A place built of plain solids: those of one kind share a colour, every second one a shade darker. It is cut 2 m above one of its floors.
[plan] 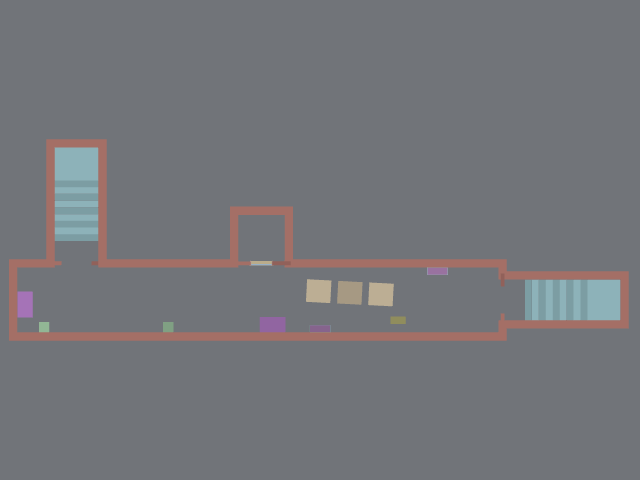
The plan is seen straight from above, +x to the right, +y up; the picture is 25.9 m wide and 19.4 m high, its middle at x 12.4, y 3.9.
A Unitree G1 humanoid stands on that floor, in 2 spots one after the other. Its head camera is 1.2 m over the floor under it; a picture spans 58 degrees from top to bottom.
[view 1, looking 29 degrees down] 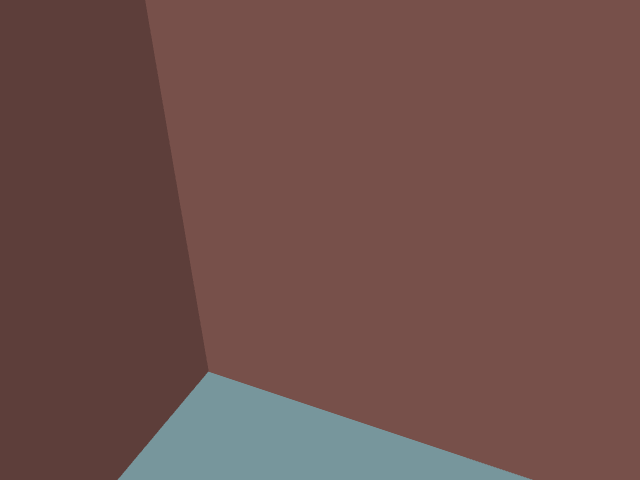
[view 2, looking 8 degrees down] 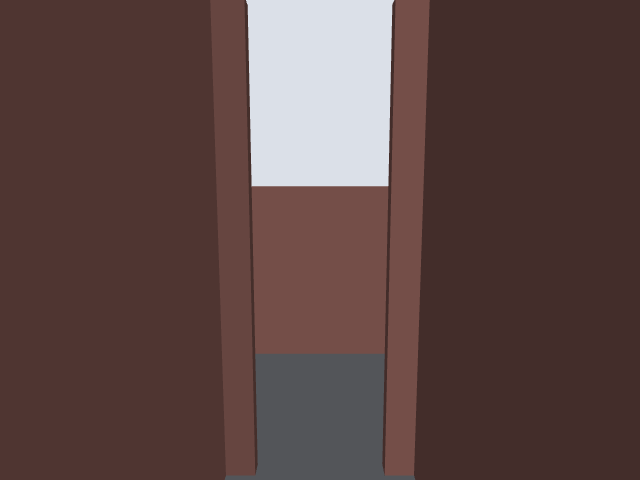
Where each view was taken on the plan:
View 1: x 23.62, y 1.48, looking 22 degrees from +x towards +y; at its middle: wall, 1.15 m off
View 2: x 2.56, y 6.76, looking -90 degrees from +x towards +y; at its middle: wall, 6.65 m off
